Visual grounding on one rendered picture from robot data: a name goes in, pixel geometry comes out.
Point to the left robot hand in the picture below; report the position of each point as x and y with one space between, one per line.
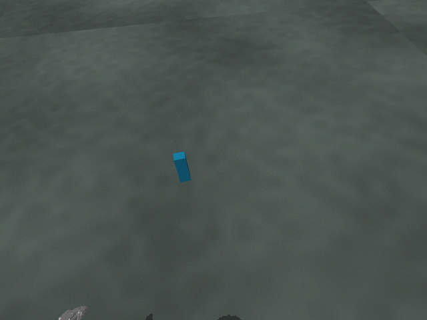
76 314

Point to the carton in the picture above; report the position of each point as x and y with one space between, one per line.
181 166

